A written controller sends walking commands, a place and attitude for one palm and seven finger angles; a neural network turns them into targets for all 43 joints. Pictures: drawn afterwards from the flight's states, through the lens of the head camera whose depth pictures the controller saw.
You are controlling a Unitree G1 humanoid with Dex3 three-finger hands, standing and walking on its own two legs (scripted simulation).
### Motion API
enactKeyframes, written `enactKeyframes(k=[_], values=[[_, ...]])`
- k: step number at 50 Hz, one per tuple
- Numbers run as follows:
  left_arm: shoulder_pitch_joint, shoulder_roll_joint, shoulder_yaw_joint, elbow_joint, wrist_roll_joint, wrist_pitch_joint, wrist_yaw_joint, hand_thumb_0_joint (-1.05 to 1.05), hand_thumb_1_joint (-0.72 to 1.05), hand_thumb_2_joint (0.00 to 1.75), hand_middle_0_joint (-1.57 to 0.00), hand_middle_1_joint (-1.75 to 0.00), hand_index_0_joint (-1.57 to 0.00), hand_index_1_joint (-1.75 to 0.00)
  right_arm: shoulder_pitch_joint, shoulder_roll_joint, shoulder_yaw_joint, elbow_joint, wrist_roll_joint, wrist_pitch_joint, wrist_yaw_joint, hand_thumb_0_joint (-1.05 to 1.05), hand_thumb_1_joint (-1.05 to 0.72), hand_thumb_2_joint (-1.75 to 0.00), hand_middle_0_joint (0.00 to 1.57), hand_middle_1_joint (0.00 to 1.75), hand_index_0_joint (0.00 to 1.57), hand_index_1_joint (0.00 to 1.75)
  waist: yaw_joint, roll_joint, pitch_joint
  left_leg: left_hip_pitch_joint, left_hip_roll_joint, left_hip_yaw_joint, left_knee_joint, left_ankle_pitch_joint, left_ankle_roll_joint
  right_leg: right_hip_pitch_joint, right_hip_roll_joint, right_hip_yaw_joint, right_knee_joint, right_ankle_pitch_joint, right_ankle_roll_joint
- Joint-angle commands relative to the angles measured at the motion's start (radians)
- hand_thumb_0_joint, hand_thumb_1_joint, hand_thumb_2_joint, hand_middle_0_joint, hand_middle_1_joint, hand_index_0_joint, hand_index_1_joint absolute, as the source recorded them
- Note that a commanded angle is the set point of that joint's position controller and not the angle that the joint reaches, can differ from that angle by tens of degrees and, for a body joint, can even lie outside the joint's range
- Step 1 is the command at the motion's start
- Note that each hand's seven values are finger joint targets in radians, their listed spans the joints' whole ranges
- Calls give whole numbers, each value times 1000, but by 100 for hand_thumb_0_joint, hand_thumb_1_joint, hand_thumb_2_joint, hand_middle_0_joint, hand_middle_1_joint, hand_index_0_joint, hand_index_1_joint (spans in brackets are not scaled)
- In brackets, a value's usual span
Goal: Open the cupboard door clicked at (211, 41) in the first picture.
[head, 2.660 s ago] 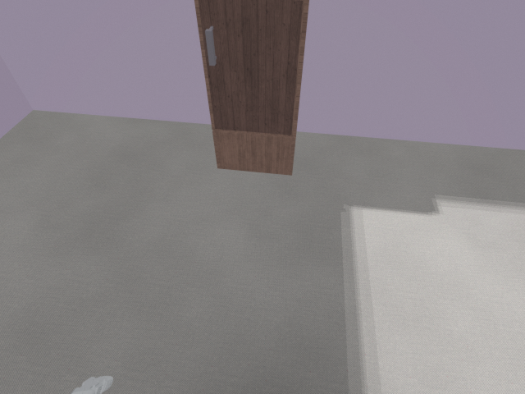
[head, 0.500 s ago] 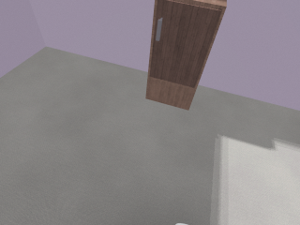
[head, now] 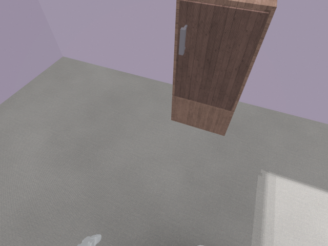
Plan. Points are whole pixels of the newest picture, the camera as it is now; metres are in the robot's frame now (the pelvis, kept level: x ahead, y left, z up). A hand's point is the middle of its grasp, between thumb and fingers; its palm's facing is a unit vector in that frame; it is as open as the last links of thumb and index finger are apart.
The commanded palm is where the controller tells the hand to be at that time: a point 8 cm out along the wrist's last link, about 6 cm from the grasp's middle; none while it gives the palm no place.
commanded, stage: walk to a spot facing it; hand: left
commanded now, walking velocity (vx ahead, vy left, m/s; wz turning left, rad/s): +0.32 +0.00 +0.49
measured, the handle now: (183, 39) +1.05 -0.08 -0.04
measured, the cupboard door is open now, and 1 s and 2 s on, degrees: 0 0 0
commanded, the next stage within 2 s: turn to face it in 0.20 s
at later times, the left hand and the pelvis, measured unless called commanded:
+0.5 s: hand out of the picture +0.10 +0.22 -0.18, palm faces +0.21 -0.97 -0.14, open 7.4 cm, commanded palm none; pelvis +0.19 +0.06 +0.00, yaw +6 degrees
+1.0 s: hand (103, 182) +0.33 +0.21 -0.14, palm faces -0.14 -0.94 -0.30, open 7.4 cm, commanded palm none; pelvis +0.20 +0.02 +0.00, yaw -10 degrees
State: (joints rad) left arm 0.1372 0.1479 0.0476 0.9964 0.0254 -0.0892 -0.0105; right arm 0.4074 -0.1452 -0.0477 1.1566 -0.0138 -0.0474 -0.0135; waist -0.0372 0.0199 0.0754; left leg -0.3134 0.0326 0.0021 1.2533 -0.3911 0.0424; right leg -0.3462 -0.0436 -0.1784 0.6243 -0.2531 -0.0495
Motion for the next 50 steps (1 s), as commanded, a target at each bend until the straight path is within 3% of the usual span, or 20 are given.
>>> enactKeyframes(k=[1, 7, 13, 15, 16, 17, 18, 19, 20, 21, 24, 27, 31, 34, 42, 45, 46, 47, 48, 50], values=[[174, 86, 6, 32, 3, -3, 24, 0, 90, 90, -20, -30, -20, -30, 6, -17, -9, -86, -10, 13, 15, 0, -90, -90, 20, 30, 20, 30, 18, -103, 3, -222, 98, -29, 40, 123, -13, 57, -297, 237, -408, 110, -56], [196, 117, 6, 39, 3, -9, 28, 0, 90, 90, -20, -30, -20, -30, -139, -31, -14, -165, -8, 37, 45, 0, -90, -90, 20, 30, 20, 30, 7, -121, 34, -290, 121, 46, -226, 237, -56, 99, -267, 49, -438, 237, -50], [281, 181, 16, 46, 3, 6, 32, 0, 90, 90, -20, -30, -20, -30, -330, -62, -1, -248, -8, 26, 68, 0, -90, -90, 20, 30, 20, 30, 70, -110, 41, -251, 73, 129, -510, 226, -32, 278, -290, -20, -348, 461, -30], [295, 200, 20, 45, 3, 11, 32, 0, 90, 90, -20, -30, -20, -30, -301, -79, -4, -249, -12, 23, 61, 0, -90, -90, 20, 30, 20, 30, 52, -118, -7, -166, 27, 161, -571, 172, -12, 334, -298, -33, -232, 661, -26], [300, 202, 16, 46, 2, 12, 35, 0, 90, 90, -20, -30, -20, -30, -228, -87, -6, -230, -15, 17, 51, 0, -90, -90, 20, 30, 20, 30, 24, -114, -52, -44, 2, 157, -629, 186, 2, 322, -288, -32, -118, 751, -18], [292, 192, 11, 50, -4, 15, 38, 0, 90, 90, -20, -30, -20, -30, -85, -122, -16, -188, -19, 10, 41, 0, -90, -90, 20, 30, 20, 30, -38, -58, -139, 176, -4, 133, -738, 318, 11, 250, -249, -56, 75, 682, 12], [345, 146, 3, 40, -21, 22, 34, 0, 90, 90, -20, -30, -20, -30, 31, -229, -35, -164, -28, 3, 25, 0, -90, -90, 20, 30, 20, 30, -62, 144, -290, 474, 209, -92, -746, 662, 76, 36, -115, -86, 323, 261, 70], [364, 95, -18, 25, -28, 23, 33, 0, 90, 90, -20, -30, -20, -30, 106, -305, -44, -143, -7, 0, 7, 0, -90, -90, 20, 30, 20, 30, -69, 296, -400, 630, 443, -341, -787, 1097, 200, -144, -1, 4, 604, -399, 90], [328, 130, -10, 26, -26, 34, 46, 0, 90, 90, -20, -30, -20, -30, 53, -292, -37, -146, 7, 10, 0, 0, -90, -90, 20, 30, 20, 30, -55, 140, -374, 533, 461, -248, -817, 1033, 224, -136, -35, 116, 686, -396, 59], [293, 104, -11, 29, -23, 40, 48, 0, 90, 90, -20, -30, -20, -30, -30, -256, -28, -167, 1, 0, -4, 0, -90, -90, 20, 30, 20, 30, -31, 65, -273, 413, 438, -175, -850, 907, 204, -170, -61, 127, 693, -336, 60], [281, 70, -8, 66, -9, 75, 37, 0, 90, 90, -20, -30, -20, -30, -175, -148, 5, -185, -2, -11, -12, 0, -90, -90, 20, 30, 20, 30, 32, 63, -78, 127, 341, -3, -936, 767, 104, -114, -100, 174, 599, -180, 87], [329, 65, 10, 65, -10, 115, 30, 0, 90, 90, -20, -30, -20, -30, -228, -146, 3, -189, 1, -5, -17, 0, -90, -90, 20, 30, 20, 30, 73, 107, -84, 56, 313, 95, -968, 622, 92, -69, -78, 150, 545, -126, 97], [263, 60, 40, 5, 1, 148, 19, 0, 90, 90, -20, -30, -20, -30, -248, -141, -24, -223, -5, 17, -18, 0, -90, -90, 20, 30, 20, 30, 67, 84, -31, 14, 337, 108, -1039, 249, 104, -146, -81, 136, 508, -75, 108], [200, 70, 51, -41, 2, 156, 9, 0, 90, 90, -20, -30, -20, -30, -249, -160, -36, -231, -8, 25, -17, 0, -90, -90, 20, 30, 20, 30, 54, 86, -12, 35, 353, 113, -1059, 128, 101, -169, -88, 126, 437, -69, 111], [87, 83, 47, -128, 3, 134, 3, 0, 90, 90, -20, -30, -20, -30, -182, -212, -61, -219, -15, 39, -5, 0, -90, -90, 20, 30, 20, 30, 5, 120, -100, 194, 401, 151, -920, 282, 92, -76, -47, 68, 124, -165, 90], [174, 116, 50, -111, 3, 113, 9, 0, 90, 90, -20, -30, -20, -30, -186, -215, -64, -223, -9, 47, 3, 0, -90, -90, 20, 30, 20, 30, 59, 47, -167, 147, 343, 248, -704, 324, 4, 125, -25, 61, -151, 60, 61], [194, 202, 61, -109, 12, 98, 18, 0, 90, 90, -20, -30, -20, -30, -169, -162, -54, -241, -1, 52, 10, 0, -90, -90, 20, 30, 20, 30, 69, -174, -172, -26, 244, 300, -513, 134, -65, 247, -180, 290, -274, 247, -3], [225, 301, 77, -98, 9, 90, 31, 0, 90, 90, -20, -30, -20, -30, -219, -99, -30, -287, -3, 56, 15, 0, -90, -90, 20, 30, 20, 30, 97, -345, -142, -270, 115, 245, -305, -222, -112, 300, -370, 540, -300, 579, -108], [252, 302, 74, -93, -2, 95, 39, 0, 90, 90, -20, -30, -20, -30, -242, -124, -28, -293, 0, 69, 3, 0, -90, -90, 20, 30, 20, 30, 113, -233, -155, -268, 112, 118, -189, -219, -106, 280, -376, 475, -276, 636, -167], [157, 247, 66, -101, -6, 94, 45, 0, 90, 90, -20, -30, -20, -30, -242, -127, -31, -269, -2, 81, 0, 0, -90, -90, 20, 30, 20, 30, 70, -229, -116, -305, 112, 48, -91, -108, -109, 232, -281, 430, -289, 514, -135]])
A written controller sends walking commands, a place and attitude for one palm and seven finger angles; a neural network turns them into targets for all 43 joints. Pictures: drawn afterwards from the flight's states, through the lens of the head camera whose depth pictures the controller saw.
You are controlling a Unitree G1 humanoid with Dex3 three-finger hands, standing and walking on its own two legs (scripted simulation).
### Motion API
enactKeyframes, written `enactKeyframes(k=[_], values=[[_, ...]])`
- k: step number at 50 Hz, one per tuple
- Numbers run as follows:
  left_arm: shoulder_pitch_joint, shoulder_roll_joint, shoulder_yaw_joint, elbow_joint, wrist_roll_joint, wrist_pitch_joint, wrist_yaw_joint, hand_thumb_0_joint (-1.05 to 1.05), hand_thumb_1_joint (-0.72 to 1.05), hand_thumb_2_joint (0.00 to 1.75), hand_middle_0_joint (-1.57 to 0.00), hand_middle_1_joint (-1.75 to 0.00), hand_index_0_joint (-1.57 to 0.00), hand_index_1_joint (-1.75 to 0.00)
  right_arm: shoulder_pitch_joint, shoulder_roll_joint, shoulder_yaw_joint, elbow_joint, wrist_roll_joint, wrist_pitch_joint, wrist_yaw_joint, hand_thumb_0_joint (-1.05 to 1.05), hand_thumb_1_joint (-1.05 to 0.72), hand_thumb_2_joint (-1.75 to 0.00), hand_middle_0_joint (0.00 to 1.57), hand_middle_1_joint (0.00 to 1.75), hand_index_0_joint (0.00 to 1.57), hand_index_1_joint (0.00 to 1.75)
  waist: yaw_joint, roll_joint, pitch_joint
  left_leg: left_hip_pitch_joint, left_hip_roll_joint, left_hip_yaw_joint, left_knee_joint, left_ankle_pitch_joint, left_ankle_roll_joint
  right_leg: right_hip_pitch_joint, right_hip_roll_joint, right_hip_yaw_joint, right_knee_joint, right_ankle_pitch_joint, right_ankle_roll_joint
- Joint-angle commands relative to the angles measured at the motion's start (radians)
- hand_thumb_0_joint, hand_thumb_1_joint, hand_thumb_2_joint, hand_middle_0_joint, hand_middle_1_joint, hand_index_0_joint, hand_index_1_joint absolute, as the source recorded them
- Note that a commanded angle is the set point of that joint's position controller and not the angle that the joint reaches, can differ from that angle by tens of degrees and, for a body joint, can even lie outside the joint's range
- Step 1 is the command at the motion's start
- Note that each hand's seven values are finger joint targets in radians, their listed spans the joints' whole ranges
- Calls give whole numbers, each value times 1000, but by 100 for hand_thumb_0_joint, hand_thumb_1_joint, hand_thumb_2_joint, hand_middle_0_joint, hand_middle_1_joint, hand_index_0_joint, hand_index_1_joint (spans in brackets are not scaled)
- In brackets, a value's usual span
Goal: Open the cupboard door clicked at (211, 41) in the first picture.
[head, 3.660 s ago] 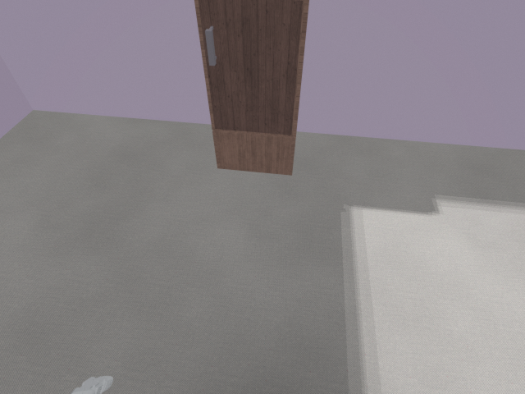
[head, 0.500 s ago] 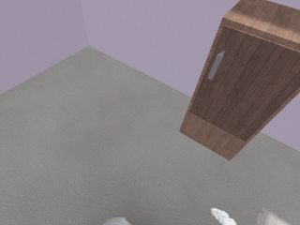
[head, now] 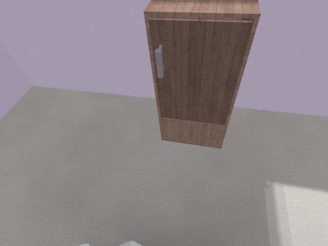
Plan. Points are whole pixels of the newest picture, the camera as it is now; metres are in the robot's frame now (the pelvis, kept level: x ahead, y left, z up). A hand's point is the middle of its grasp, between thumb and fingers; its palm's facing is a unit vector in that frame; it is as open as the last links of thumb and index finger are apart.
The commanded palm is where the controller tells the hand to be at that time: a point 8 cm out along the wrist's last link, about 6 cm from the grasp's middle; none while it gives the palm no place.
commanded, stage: turn to face it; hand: left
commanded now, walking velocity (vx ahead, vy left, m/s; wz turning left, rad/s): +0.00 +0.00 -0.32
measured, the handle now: (160, 61) +0.85 +0.05 -0.04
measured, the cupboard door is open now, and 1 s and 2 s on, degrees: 0 0 0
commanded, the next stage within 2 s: take the last steps up to it in 0.26 s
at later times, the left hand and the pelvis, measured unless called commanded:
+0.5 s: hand out of the picture +0.07 +0.21 -0.16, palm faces -0.11 -0.98 -0.16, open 7.4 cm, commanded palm none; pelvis -0.01 +0.03 +0.01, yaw -10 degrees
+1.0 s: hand (129, 234) +0.18 +0.12 -0.14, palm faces -0.14 -0.97 -0.22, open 7.2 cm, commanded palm none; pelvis +0.07 -0.04 +0.01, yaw -11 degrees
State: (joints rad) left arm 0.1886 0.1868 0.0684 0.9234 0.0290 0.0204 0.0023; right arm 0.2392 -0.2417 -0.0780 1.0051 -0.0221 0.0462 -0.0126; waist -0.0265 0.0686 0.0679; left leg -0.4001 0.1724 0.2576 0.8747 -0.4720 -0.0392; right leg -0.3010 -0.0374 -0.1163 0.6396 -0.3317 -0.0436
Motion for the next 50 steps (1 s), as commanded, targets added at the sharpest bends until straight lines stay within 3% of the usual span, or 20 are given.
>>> enactKeyframes(k=[1, 4, 14, 18, 19, 20, 21, 22, 24, 27, 31, 37, 39, 42, 43, 44, 45, 46, 48, 50], values=[[58, 187, 34, -41, -11, -15, 29, 0, 90, 90, -20, -30, -20, -30, -47, -38, -4, -102, 3, -8, -1, 0, -90, -90, 20, 30, 20, 30, 34, -233, -97, -209, -29, -229, 304, 45, -35, 165, -253, 315, -307, 532, -121], [18, 171, 25, -54, -14, -22, 21, 0, 90, 90, -20, -30, -20, -30, 16, -41, -5, -66, 0, -8, 1, 0, -90, -90, 20, 30, 20, 30, 12, -178, -115, -155, -49, -227, 260, 137, -50, 149, -196, 250, -311, 488, -89], [57, 198, 39, -13, -2, -7, 17, 0, 90, 90, -20, -30, -20, -30, -47, -25, 11, -84, 11, -19, -17, 0, -90, -90, 20, 30, 20, 30, 58, -186, -89, -26, -103, -224, -65, 26, -32, 138, -217, 402, -324, 395, -162], [-9, 189, 37, -15, -11, 4, 15, 0, 90, 90, -20, -30, -20, -30, 74, -14, 18, -46, 15, -32, -24, 0, -90, -90, 20, 30, 20, 30, -1, -189, -115, 200, -131, -202, -354, 191, -7, 42, -154, 381, -270, 287, -98], [-13, 160, 32, -16, -18, 5, 13, 0, 90, 90, -20, -30, -20, -30, 114, -23, 21, -30, 13, -42, -27, 0, -90, -90, 20, 30, 20, 30, -15, -149, -126, 310, -113, -210, -458, 242, 2, -21, -106, 346, -246, 156, -56], [3, 112, 21, -24, -24, 8, 7, 0, 90, 90, -20, -30, -20, -30, 133, -77, 14, -29, 4, -52, -28, 0, -90, -90, 20, 30, 20, 30, -17, 23, -120, 373, 13, -365, -576, 133, 46, -142, -15, 272, -148, -56, -8], [2, 68, 12, -40, -21, 9, -1, 0, 90, 90, -20, -30, -20, -30, 137, -163, -1, -45, -9, -51, -27, 0, -90, -90, 20, 30, 20, 30, -25, 241, -67, 331, 202, -614, -705, -58, 131, -255, 90, 121, 58, -204, 42], [-36, 95, 15, -54, -7, 6, -4, 0, 90, 90, -20, -30, -20, -30, 120, -183, -1, -65, -11, -46, -22, 0, -90, -90, 20, 30, 20, 30, -29, 214, -12, 229, 268, -689, -752, -181, 185, -272, 64, 125, 222, -212, 43], [-19, 119, 31, -12, 10, 11, -16, 0, 90, 90, -20, -30, -20, -30, 55, -100, 20, -61, -11, -60, -28, 0, -90, -90, 20, 30, 20, 30, 6, 152, 54, 155, 166, -574, -779, -163, 153, -282, 34, 165, 394, -93, 48], [45, 74, 17, 34, 4, -5, -32, 0, 90, 90, -20, -30, -20, -30, 69, -68, 27, -48, -3, -86, -28, 0, -90, -90, 20, 30, 20, 30, 27, 38, 13, 251, 77, -407, -741, 25, 132, -305, 22, 124, 460, 39, 57], [8, 65, 4, 30, 1, -15, -29, 0, 90, 90, -20, -30, -20, -30, 195, -53, 21, 9, -1, -102, -25, 0, -90, -90, 20, 30, 20, 30, -9, 54, -2, 370, 95, -382, -720, 179, 168, -346, -17, 105, 379, 53, 70], [-92, 42, -10, 14, -3, -23, -33, 0, 90, 90, -20, -30, -20, -30, 256, -55, 13, 61, -8, -102, -19, 0, -90, -90, 20, 30, 20, 30, -39, 69, 41, 335, 134, -373, -719, 200, 207, -247, -54, 52, 117, -6, 70], [-85, 25, -12, 18, -4, -32, -34, 0, 90, 90, -20, -30, -20, -30, 248, -67, 10, 71, -11, -99, -16, 0, -90, -90, 20, 30, 20, 30, -31, 74, 27, 302, 129, -352, -687, 223, 202, -162, -37, 23, 29, -24, 64], [40, 34, -3, 68, -6, -46, -29, 0, 90, 90, -20, -30, -20, -30, 214, -55, 11, 83, -6, -93, -11, 0, -90, -90, 20, 30, 20, 30, 32, 40, -22, 200, 76, -291, -555, 202, 155, 91, 6, -14, -151, 83, 49], [124, 62, 5, 102, -2, -57, -24, 0, 90, 90, -20, -30, -20, -30, 211, -34, 17, 87, 0, -95, -8, 0, -90, -90, 20, 30, 20, 30, 70, -35, -60, 118, 25, -240, -432, 184, 120, 253, -15, 23, -219, 110, 33], [243, 143, 21, 140, 4, -71, -13, 0, 90, 90, -20, -30, -20, -30, 210, 15, 27, 74, 13, -101, 0, 0, -90, -90, 20, 30, 20, 30, 120, -218, -125, -74, -57, -138, -190, 90, 74, 465, -205, 243, -293, -44, -27], [348, 234, 36, 162, -5, -74, -2, 0, 90, 90, -20, -30, -20, -30, 144, 33, 36, 24, 12, -103, 6, 0, -90, -90, 20, 30, 20, 30, 153, -390, -114, -261, -133, -116, 66, -129, 51, 503, -400, 558, -425, -93, -118], [344, 218, 32, 164, -14, -70, 5, 0, 90, 90, -20, -30, -20, -30, 100, -6, 23, 13, 3, -99, 7, 0, -90, -90, 20, 30, 20, 30, 149, -260, -78, -293, -97, -212, 194, -88, 59, 426, -415, 560, -468, -146, -150], [212, 134, 17, 140, -13, -77, 12, 0, 90, 90, -20, -30, -20, -30, 93, 14, 13, 37, 2, -91, 13, 0, -90, -90, 20, 30, 20, 30, 90, -236, 17, -274, -40, -237, 265, 76, 57, 253, -354, 445, -494, -185, -112], [174, 50, -5, 131, -11, -88, 14, 0, 90, 90, -20, -30, -20, -30, 113, 43, 14, 59, -6, -79, 17, 0, -90, -90, 20, 30, 20, 30, 48, -154, 55, -220, -22, -236, 238, 184, 38, 165, -289, 271, -489, 47, -82]])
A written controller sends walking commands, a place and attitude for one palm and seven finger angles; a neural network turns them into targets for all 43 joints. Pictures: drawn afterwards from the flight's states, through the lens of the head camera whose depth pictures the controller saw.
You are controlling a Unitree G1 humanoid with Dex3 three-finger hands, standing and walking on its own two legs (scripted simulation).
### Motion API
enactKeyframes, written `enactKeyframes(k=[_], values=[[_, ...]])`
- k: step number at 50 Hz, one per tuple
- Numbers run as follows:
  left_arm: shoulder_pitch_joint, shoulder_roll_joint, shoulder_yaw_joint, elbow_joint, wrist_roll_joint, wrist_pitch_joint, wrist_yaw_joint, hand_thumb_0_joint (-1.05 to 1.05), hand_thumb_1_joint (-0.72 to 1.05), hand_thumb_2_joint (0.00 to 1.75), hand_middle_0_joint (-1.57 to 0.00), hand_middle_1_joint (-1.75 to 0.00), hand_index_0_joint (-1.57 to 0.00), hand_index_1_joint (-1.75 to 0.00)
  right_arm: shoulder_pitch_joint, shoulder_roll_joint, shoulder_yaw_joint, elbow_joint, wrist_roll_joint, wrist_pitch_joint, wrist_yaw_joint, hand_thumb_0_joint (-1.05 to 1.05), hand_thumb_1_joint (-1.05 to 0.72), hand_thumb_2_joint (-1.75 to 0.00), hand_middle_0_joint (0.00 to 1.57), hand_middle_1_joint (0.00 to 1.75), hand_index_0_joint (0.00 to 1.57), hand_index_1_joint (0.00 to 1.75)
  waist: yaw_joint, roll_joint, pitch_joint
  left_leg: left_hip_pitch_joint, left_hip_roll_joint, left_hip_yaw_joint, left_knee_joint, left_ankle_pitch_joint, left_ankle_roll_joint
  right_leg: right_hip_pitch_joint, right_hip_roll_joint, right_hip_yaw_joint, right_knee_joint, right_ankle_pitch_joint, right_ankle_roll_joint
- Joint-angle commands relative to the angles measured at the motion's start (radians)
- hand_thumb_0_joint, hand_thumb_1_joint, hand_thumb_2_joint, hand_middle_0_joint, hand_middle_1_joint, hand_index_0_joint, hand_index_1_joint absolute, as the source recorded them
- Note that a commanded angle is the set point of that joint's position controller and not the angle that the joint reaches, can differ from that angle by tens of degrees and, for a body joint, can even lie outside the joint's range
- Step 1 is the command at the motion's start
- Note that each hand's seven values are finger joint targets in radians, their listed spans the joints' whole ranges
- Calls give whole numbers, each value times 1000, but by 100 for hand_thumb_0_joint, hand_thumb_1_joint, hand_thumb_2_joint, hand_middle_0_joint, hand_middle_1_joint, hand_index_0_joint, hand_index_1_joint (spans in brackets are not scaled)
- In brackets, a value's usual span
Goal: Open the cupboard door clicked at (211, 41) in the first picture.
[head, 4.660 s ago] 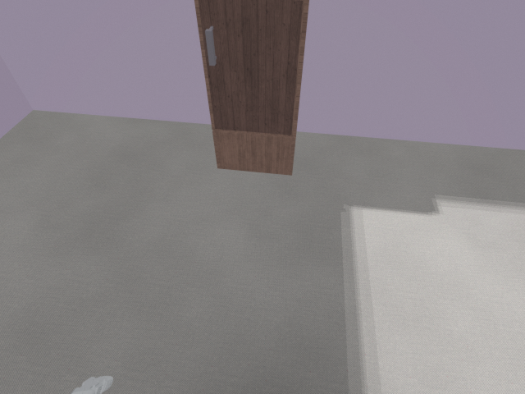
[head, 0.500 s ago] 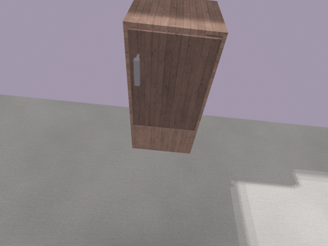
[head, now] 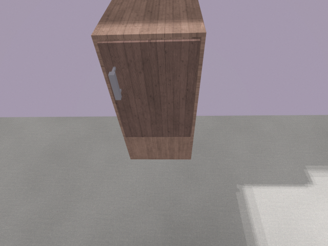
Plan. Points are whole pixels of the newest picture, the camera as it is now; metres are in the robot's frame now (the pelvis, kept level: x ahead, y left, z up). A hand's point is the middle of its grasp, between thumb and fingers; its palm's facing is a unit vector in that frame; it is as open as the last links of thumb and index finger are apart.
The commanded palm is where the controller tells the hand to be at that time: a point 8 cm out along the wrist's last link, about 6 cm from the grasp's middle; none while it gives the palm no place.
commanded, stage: take the last steps up to it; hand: left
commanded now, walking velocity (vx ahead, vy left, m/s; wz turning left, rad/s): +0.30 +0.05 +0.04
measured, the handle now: (116, 83) +0.75 +0.23 -0.05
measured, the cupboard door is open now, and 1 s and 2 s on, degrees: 0 0 0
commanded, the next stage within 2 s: come to a stop and stand still in 0.38 s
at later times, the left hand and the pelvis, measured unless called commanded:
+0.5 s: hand out of the picture +0.09 +0.19 -0.18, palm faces +0.10 -0.98 -0.15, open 7.4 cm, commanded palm none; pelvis +0.17 +0.04 -0.01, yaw +0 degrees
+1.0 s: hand (113, 201) +0.28 +0.18 -0.15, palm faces +0.03 -0.97 -0.25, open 7.4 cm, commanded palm none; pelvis +0.19 +0.00 +0.00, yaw +1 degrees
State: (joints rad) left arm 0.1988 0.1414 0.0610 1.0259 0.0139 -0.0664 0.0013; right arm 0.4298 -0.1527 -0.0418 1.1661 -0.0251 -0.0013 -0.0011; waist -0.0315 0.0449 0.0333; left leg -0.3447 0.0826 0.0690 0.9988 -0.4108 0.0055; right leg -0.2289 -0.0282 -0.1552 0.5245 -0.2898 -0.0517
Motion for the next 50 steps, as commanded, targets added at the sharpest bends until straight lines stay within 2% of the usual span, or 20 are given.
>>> enactKeyframes(k=[1, 5, 11, 15, 16, 18, 19, 20, 21, 22, 24, 27, 33, 36, 37, 38, 39, 40, 44, 50], values=[[165, 83, -4, 27, 5, -6, 14, 0, 90, 90, -20, -30, -20, -30, -60, -29, -21, -94, -3, -25, 7, 0, -90, -90, 20, 30, 20, 30, 36, -127, 95, -263, 63, -36, 103, 149, -16, 76, -276, 248, -368, 104, -67], [181, 93, -12, 37, 6, -20, 15, 0, 90, 90, -20, -30, -20, -30, -91, -34, -25, -115, -2, -11, 16, 0, -90, -90, 20, 30, 20, 30, 19, -142, 94, -274, 59, -17, 30, 224, -34, 85, -253, 170, -379, 236, -81], [246, 124, -11, 72, 9, -26, 19, 0, 90, 90, -20, -30, -20, -30, -277, -50, -16, -194, 2, -22, 32, 0, -90, -90, 20, 30, 20, 30, 52, -142, 97, -299, 44, 15, -191, 256, -28, 200, -259, 139, -329, 442, -95], [279, 146, -7, 95, 14, -15, 25, 0, 90, 90, -20, -30, -20, -30, -339, -48, -6, -217, 4, -35, 34, 0, -90, -90, 20, 30, 20, 30, 70, -143, 90, -182, -1, 54, -334, 203, 3, 232, -264, 121, -245, 609, -77], [277, 150, -5, 98, 13, -13, 26, 0, 90, 90, -20, -30, -20, -30, -312, -55, -6, -212, 4, -39, 29, 0, -90, -90, 20, 30, 20, 30, 53, -153, 70, -113, -23, 66, -370, 192, 15, 230, -261, 112, -186, 700, -72], [255, 148, -8, 96, 7, -6, 25, 0, 90, 90, -20, -30, -20, -30, -116, -97, -16, -154, -4, -46, 12, 0, -90, -90, 20, 30, 20, 30, -36, -109, -23, 192, -67, 85, -489, 303, 35, 127, -202, 56, 65, 707, -30], [275, 117, -13, 86, -2, -5, 22, 0, 90, 90, -20, -30, -20, -30, 15, -181, -31, -126, -15, -55, 0, 0, -90, -90, 20, 30, 20, 30, -76, 12, -148, 430, 78, -58, -501, 499, 81, -18, -119, 10, 285, 443, 13], [314, 60, -25, 68, -15, -4, 14, 0, 90, 90, -20, -30, -20, -30, 88, -275, -51, -112, -10, -56, -11, 0, -90, -90, 20, 30, 20, 30, -72, 246, -257, 622, 337, -372, -550, 744, 199, -246, 11, -10, 589, -255, 45], [272, 83, -21, 49, -6, -3, 20, 0, 90, 90, -20, -30, -20, -30, 83, -273, -45, -113, 9, -44, -16, 0, -90, -90, 20, 30, 20, 30, -71, 165, -263, 569, 366, -395, -613, 727, 248, -281, -2, 96, 732, -338, 23], [210, 80, -20, 36, -7, 4, 19, 0, 90, 90, -20, -30, -20, -30, -3, -241, -43, -135, 10, -47, -21, 0, -90, -90, 20, 30, 20, 30, -47, 59, -144, 435, 354, -332, -651, 639, 243, -326, -51, 110, 775, -274, 30], [172, 59, -17, 47, 1, 13, 12, 0, 90, 90, -20, -30, -20, -30, -122, -144, -17, -156, 8, -61, -25, 0, -90, -90, 20, 30, 20, 30, -4, 43, -38, 250, 285, -213, -698, 607, 196, -314, -101, 139, 736, -150, 51], [246, 9, -29, 77, -5, 53, 23, 0, 90, 90, -20, -30, -20, -30, -214, -93, 14, -158, 14, -66, -36, 0, -90, -90, 20, 30, 20, 30, 72, 23, -30, 74, 209, -49, -701, 867, 141, -106, -102, 147, 478, -85, 81], [191, 65, -17, 19, 8, 96, 34, 0, 90, 90, -20, -30, -20, -30, -242, -146, -20, -168, 10, -15, -39, 0, -90, -90, 20, 30, 20, 30, 57, 85, -34, 69, 229, -70, -650, 725, 155, -35, -50, 96, 211, -27, 76], [171, 98, -3, -11, 12, 96, 32, 0, 90, 90, -20, -30, -20, -30, -249, -164, -36, -173, 5, 9, -35, 0, -90, -90, 20, 30, 20, 30, 68, 89, -16, 52, 196, -70, -576, 586, 113, 2, -41, 91, 79, 84, 65], [166, 127, 2, -22, 14, 86, 31, 0, 90, 90, -20, -30, -20, -30, -240, -153, -36, -175, 7, 13, -32, 0, -90, -90, 20, 30, 20, 30, 70, 17, -13, 39, 157, -52, -516, 508, 76, 25, -62, 126, 2, 230, 57], [148, 174, 7, -36, 21, 77, 34, 0, 90, 90, -20, -30, -20, -30, -219, -122, -36, -179, 13, 18, -27, 0, -90, -90, 20, 30, 20, 30, 61, -114, -33, 10, 57, 17, -393, 317, 18, 31, -172, 271, -64, 444, 18], [116, 233, 12, -48, 21, 71, 34, 0, 90, 90, -20, -30, -20, -30, -185, -69, -30, -186, 20, 26, -20, 0, -90, -90, 20, 30, 20, 30, 40, -274, -51, -26, -54, 65, -253, -12, -22, 22, -332, 396, -140, 633, -75], [120, 242, 12, -61, 14, 71, 34, 0, 90, 90, -20, -30, -20, -30, -204, -74, -32, -188, 21, 43, -24, 0, -90, -90, 20, 30, 20, 30, 70, -223, -82, -1, -65, -16, -84, -198, -22, -18, -394, 417, -188, 643, -155], [-14, 200, 13, -104, 10, 74, 44, 0, 90, 90, -20, -30, -20, -30, -160, -92, -39, -156, 12, 60, -17, 0, -90, -90, 20, 30, 20, 30, 28, -160, -62, -91, -56, -94, 158, -59, -33, -16, -292, 323, -200, 410, -133], [39, 218, 29, -93, 15, 69, 45, 0, 90, 90, -20, -30, -20, -30, -181, -99, -30, -176, 9, 50, -6, 0, -90, -90, 20, 30, 20, 30, 80, -181, -92, -85, -42, -77, -80, -58, -55, 111, -299, 355, -246, 217, -124]])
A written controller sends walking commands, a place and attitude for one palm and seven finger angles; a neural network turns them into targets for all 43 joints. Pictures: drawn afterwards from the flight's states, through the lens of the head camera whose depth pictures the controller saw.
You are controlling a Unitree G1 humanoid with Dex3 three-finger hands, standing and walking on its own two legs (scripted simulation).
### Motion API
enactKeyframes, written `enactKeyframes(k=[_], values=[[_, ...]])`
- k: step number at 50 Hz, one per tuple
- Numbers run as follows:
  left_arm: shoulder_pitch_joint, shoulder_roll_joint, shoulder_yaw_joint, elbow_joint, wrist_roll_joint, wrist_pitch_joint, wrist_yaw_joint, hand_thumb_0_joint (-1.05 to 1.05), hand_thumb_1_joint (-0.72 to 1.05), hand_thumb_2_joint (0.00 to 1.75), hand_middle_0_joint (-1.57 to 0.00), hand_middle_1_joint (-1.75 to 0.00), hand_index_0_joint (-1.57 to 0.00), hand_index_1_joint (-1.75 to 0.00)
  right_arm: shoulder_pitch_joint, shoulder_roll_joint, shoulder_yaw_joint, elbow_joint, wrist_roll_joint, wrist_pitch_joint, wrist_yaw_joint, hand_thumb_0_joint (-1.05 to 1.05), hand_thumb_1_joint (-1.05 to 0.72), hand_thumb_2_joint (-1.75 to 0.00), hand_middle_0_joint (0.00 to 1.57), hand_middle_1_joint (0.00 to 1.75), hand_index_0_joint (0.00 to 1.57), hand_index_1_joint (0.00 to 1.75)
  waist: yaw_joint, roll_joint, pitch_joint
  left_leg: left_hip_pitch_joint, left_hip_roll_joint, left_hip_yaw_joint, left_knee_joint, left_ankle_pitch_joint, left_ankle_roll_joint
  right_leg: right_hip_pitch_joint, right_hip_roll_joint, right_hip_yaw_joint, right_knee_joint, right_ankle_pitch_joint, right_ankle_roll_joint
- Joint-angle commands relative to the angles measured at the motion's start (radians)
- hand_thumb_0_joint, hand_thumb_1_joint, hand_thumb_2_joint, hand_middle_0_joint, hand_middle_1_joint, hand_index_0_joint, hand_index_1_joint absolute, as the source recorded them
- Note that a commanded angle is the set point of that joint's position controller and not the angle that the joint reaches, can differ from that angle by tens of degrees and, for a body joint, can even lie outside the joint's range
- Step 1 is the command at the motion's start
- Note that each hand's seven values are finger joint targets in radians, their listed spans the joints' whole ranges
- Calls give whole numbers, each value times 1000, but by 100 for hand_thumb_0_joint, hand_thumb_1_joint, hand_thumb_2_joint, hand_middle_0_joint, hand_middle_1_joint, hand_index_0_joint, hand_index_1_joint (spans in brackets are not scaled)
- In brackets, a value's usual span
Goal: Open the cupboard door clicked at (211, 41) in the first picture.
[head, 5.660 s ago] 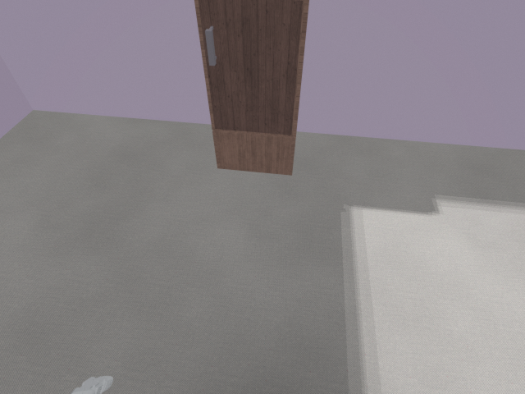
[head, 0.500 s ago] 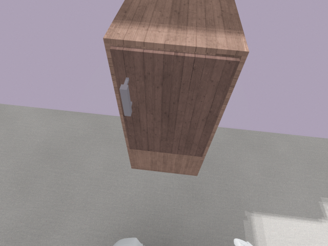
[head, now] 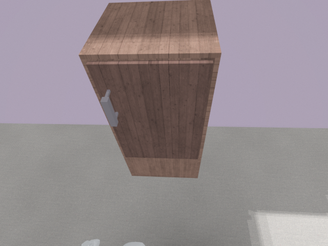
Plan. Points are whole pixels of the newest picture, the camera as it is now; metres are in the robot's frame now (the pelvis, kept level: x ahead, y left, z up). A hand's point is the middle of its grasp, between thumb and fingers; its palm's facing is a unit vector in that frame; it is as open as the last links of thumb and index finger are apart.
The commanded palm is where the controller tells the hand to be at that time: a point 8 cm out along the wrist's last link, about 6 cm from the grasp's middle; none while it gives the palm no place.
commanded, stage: come to a stop and stand still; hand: left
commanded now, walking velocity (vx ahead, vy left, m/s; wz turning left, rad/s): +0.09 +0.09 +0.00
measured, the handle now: (111, 108) +0.56 +0.23 -0.05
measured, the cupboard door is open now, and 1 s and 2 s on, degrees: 0 0 0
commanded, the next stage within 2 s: look again from close up in 0.44 s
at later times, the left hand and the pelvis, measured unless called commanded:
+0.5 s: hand out of the picture -0.04 +0.20 -0.17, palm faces +0.01 -0.98 -0.18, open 7.4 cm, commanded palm none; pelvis -0.03 +0.02 +0.00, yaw -1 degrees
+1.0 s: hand out of the picture -0.03 +0.19 -0.18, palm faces +0.07 -0.98 -0.18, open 7.3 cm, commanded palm none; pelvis -0.04 +0.02 +0.00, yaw +1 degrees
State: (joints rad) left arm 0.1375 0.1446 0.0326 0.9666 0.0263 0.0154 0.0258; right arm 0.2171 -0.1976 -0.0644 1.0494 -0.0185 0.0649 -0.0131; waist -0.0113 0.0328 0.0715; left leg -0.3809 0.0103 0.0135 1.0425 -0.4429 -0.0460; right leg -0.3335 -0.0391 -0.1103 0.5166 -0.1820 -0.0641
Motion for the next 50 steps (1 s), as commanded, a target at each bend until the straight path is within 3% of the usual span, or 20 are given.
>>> enactKeyframes(k=[1, 4, 8, 9, 10, 11, 12, 13, 16, 19, 22, 24, 26, 27, 28, 30, 35, 40, 43, 50], values=[[112, 216, 58, -28, 5, -13, 18, 0, 90, 90, -20, -30, -20, -30, 29, -51, -5, -63, 3, -20, 7, 0, -90, -90, 20, 30, 20, 30, 67, -173, -135, -31, 24, -14, -189, -38, -1, 232, -280, 322, -247, 86, -111], [114, 230, 61, -13, 9, -11, 12, 0, 90, 90, -20, -30, -20, -30, 55, -34, 4, -56, 8, -32, 8, 0, -90, -90, 20, 30, 20, 30, 67, -198, -133, 49, 10, 18, -347, -40, 14, 204, -258, 329, -275, -18, -109], [58, 202, 51, 6, -5, -2, 6, 0, 90, 90, -20, -30, -20, -30, 223, -20, 15, 8, 7, -47, 1, 0, -90, -90, 20, 30, 20, 30, -7, -204, -146, 312, -17, 61, -646, 134, 38, 57, -166, 245, -284, -237, -13], [50, 179, 42, 7, -9, 2, 4, 0, 90, 90, -20, -30, -20, -30, 253, -33, 16, 23, 4, -50, -2, 0, -90, -90, 20, 30, 20, 30, -20, -154, -130, 361, 11, 33, -700, 124, 50, -10, -126, 205, -256, -297, 29], [51, 142, 32, 9, -16, 6, -1, 0, 90, 90, -20, -30, -20, -30, 252, -66, 11, 22, -5, -53, -5, 0, -90, -90, 20, 30, 20, 30, -18, -22, -85, 309, 95, -94, -784, 3, 85, -67, -59, 156, -185, -321, 68], [53, 99, 22, 6, -23, 8, -6, 0, 90, 90, -20, -30, -20, -30, 205, -109, 8, 2, -14, -57, -8, 0, -90, -90, 20, 30, 20, 30, -5, 119, -21, 154, 223, -241, -910, -189, 125, -48, -9, 75, -59, -226, 89], [56, 88, 21, 3, -16, 7, -12, 0, 90, 90, -20, -30, -20, -30, 124, -133, 10, -31, -13, -56, -14, 0, -90, -90, 20, 30, 20, 30, 22, 150, 42, 12, 297, -302, -987, -276, 160, 0, 4, 39, 54, -150, 89], [59, 90, 21, 25, -2, 11, -15, 0, 90, 90, -20, -30, -20, -30, 51, -123, 16, -39, -11, -63, -15, 0, -90, -90, 20, 30, 20, 30, 30, 206, 69, -47, 289, -308, -1017, -270, 165, 25, -1, 57, 152, -149, 88], [126, 83, 20, 67, 3, 8, -27, 0, 90, 90, -20, -30, -20, -30, 50, -94, 26, -28, -5, -76, -27, 0, -90, -90, 20, 30, 20, 30, 42, 139, 101, 63, 226, -188, -949, -46, 163, -75, 14, 82, 304, -159, 84], [92, 72, 9, 63, -3, -9, -30, 0, 90, 90, -20, -30, -20, -30, 140, -94, 23, 5, -7, -83, -31, 0, -90, -90, 20, 30, 20, 30, -3, 105, 87, 239, 225, -171, -882, 172, 176, -144, 0, 64, 218, -203, 90], [85, 62, 0, 68, -15, -22, -25, 0, 90, 90, -20, -30, -20, -30, 188, -93, 19, 38, -7, -87, -35, 0, -90, -90, 20, 30, 20, 30, -24, 116, 13, 339, 233, -160, -770, 521, 188, -59, 7, 49, 36, -229, 90], [167, 59, 1, 106, -19, -31, -19, 0, 90, 90, -20, -30, -20, -30, 189, -92, 16, 47, 2, -88, -39, 0, -90, -90, 20, 30, 20, 30, 5, 73, -66, 333, 192, -114, -660, 646, 140, 106, 7, 41, -157, -14, 83], [250, 117, 9, 146, -18, -41, -3, 0, 90, 90, -20, -30, -20, -30, 188, -34, 27, 42, 17, -97, -35, 0, -90, -90, 20, 30, 20, 30, 20, -54, -138, 152, 116, -22, -571, 456, 68, 362, -116, 171, -149, 319, 42], [256, 235, -7, 81, -8, -44, 6, 0, 90, 90, -20, -30, -20, -30, 75, -84, 32, -39, 8, -80, -21, 0, -90, -90, 20, 30, 20, 30, 24, -118, 59, 101, 38, -31, -566, 194, 56, 191, -61, 159, -153, 103, 19], [259, 147, 3, 78, -9, -36, 12, 0, 90, 90, -20, -30, -20, -30, 116, -61, 29, -72, -9, -88, -22, 0, -90, -90, 20, 30, 20, 30, 18, -225, -40, 36, 39, 10, -499, 94, 62, 169, -109, 204, -164, -144, 13], [243, 115, -2, 65, -4, -45, 23, 0, 90, 90, -20, -30, -20, -30, 139, -18, 31, -42, -11, -87, -24, 0, -90, -90, 20, 30, 20, 30, 13, -310, -84, 25, 29, 12, -384, 113, 67, 194, -150, 248, -201, 24, -20], [254, 127, 5, 36, -4, -47, 27, 0, 90, 90, -20, -30, -20, -30, 140, 13, 39, -46, 3, -86, -32, 0, -90, -90, 20, 30, 20, 30, 8, -77, -132, 44, 34, 32, -443, 153, 66, 295, -165, 189, -59, 596, -46], [273, 117, 2, 45, -10, -39, 26, 0, 90, 90, -20, -30, -20, -30, 150, -24, 33, -23, 3, -79, -40, 0, -90, -90, 20, 30, 20, 30, 8, 29, -68, 167, 88, 15, -487, 502, 71, 196, -87, 115, -24, 535, 19], [279, 130, 3, 55, -8, -41, 26, 0, 90, 90, -20, -30, -20, -30, 128, -31, 32, -32, 7, -74, -38, 0, -90, -90, 20, 30, 20, 30, 5, -31, -68, 166, 83, 27, -501, 445, 61, 225, -97, 115, -36, 595, 21], [235, 117, -5, 39, -7, -31, 19, 0, 90, 90, -20, -30, -20, -30, 80, -63, 32, -41, 3, -75, -31, 0, -90, -90, 20, 30, 20, 30, 8, -17, -2, 164, 97, -17, -594, 353, 77, 154, -69, 113, -102, 189, 33]])
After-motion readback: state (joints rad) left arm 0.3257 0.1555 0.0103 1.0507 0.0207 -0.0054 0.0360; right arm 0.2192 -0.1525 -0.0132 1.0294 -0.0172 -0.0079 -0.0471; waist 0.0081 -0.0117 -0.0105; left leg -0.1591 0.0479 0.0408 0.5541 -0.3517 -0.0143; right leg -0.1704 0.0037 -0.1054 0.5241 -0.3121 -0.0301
